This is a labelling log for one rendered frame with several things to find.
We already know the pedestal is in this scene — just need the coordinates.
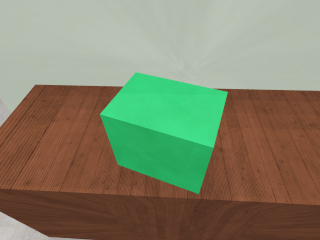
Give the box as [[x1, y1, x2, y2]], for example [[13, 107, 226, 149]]
[[0, 84, 320, 240]]

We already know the carton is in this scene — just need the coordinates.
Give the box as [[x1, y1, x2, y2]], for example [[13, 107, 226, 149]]
[[100, 72, 228, 194]]

